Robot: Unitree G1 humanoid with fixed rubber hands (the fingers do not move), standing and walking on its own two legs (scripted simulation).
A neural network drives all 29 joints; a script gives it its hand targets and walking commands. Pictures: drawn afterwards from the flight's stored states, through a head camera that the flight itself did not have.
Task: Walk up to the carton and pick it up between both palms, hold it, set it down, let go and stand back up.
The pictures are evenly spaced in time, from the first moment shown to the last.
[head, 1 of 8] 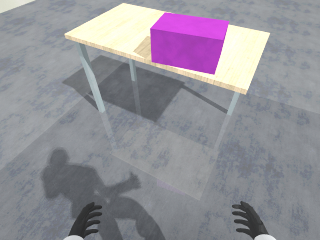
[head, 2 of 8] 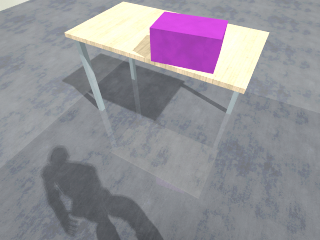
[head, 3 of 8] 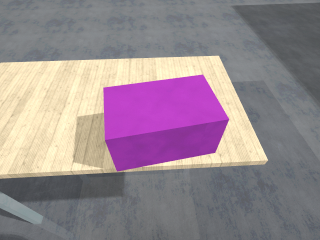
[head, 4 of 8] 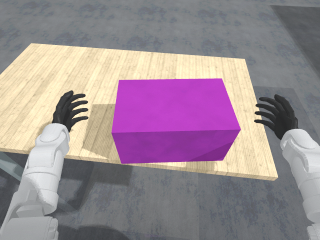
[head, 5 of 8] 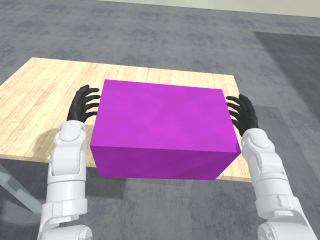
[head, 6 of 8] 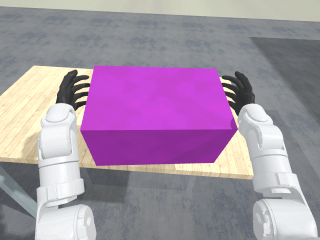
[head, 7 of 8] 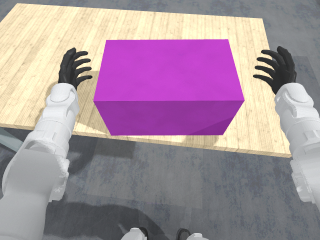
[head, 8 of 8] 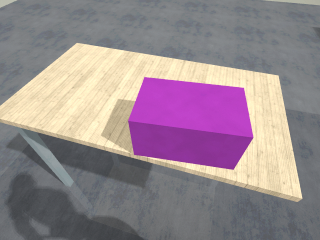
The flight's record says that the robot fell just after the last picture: no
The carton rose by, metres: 0.15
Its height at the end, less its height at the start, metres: +0.00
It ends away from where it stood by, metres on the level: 0.03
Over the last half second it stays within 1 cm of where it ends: yes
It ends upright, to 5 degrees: yes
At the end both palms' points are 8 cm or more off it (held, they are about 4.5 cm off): yes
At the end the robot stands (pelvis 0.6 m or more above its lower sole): yes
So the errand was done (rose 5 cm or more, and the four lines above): yes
